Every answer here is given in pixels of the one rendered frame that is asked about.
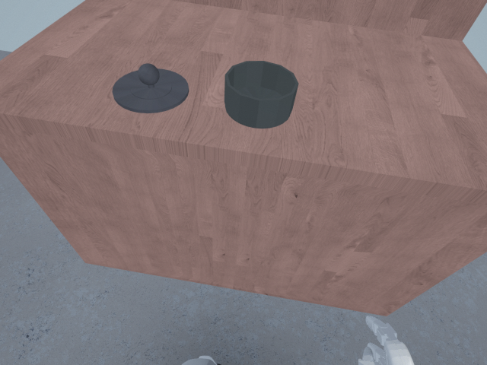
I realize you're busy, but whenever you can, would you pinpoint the table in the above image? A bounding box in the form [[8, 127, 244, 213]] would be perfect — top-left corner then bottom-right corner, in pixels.
[[0, 0, 487, 316]]

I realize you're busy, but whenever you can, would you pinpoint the right robot hand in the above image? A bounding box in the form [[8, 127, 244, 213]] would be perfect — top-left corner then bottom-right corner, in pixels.
[[358, 316, 414, 365]]

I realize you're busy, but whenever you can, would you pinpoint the pot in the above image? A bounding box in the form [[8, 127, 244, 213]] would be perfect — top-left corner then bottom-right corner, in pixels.
[[224, 61, 298, 129]]

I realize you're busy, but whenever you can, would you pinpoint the knob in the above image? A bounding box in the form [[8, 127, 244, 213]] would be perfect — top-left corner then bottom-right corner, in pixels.
[[138, 63, 160, 85]]

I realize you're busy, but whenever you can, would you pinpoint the lid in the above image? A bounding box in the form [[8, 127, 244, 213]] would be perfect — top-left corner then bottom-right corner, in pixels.
[[113, 68, 189, 113]]

